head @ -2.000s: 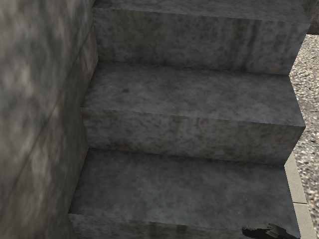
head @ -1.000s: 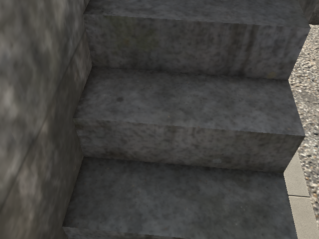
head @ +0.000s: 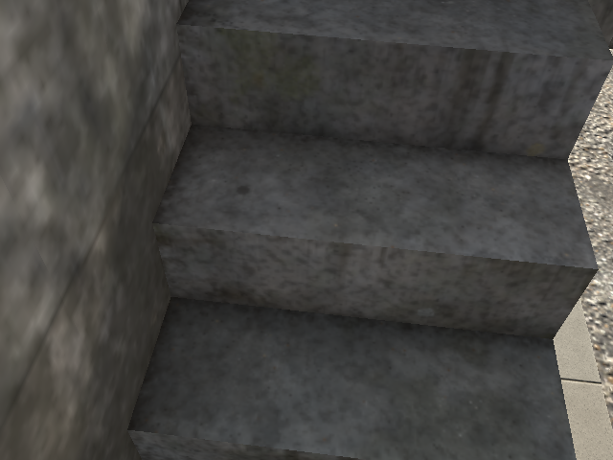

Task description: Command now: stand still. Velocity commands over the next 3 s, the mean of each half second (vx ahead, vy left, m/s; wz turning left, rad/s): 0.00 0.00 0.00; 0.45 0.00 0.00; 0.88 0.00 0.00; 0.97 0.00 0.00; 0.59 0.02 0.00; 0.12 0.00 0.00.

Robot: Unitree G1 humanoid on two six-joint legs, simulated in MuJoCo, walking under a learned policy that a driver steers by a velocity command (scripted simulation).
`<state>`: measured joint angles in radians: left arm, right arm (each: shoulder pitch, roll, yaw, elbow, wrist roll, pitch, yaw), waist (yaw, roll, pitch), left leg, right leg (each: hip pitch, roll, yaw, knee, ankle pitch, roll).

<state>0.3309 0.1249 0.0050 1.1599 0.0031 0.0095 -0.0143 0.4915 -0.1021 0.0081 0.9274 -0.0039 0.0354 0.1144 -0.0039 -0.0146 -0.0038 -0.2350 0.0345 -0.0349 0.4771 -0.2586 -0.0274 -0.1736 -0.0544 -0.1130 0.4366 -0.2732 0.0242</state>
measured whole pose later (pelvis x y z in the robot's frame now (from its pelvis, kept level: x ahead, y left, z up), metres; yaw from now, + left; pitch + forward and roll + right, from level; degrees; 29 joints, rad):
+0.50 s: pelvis +0.00 +0.00 +0.00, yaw +0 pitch +1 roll -1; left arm 0.36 0.11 -0.01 1.18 0.00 0.01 -0.02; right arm 0.51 -0.08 0.00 0.95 -0.01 0.04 0.11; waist 0.00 -0.01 0.00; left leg -0.23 0.04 -0.03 0.45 -0.24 -0.03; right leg -0.17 -0.05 -0.11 0.43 -0.27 0.02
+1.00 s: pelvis +0.07 -0.04 +0.00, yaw +0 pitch +5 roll -1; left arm 0.49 0.19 0.03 1.13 0.03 -0.14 0.00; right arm 0.07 -0.19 -0.02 0.73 0.02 -0.05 -0.10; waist 0.04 0.00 -0.07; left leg -1.05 0.06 0.05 2.18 -0.44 0.15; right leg -0.06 0.03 -0.09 0.29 -0.32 -0.04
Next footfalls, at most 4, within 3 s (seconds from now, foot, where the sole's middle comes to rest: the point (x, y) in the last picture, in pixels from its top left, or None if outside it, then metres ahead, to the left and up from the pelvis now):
1.14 left None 0.27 0.06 -0.58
1.58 right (396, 385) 0.49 -0.12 -0.39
1.98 left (282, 184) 0.75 0.06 -0.19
2.46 right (486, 19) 0.95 -0.27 0.00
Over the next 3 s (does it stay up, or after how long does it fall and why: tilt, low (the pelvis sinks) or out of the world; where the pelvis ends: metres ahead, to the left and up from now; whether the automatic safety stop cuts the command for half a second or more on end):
stays up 0.92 -0.15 0.78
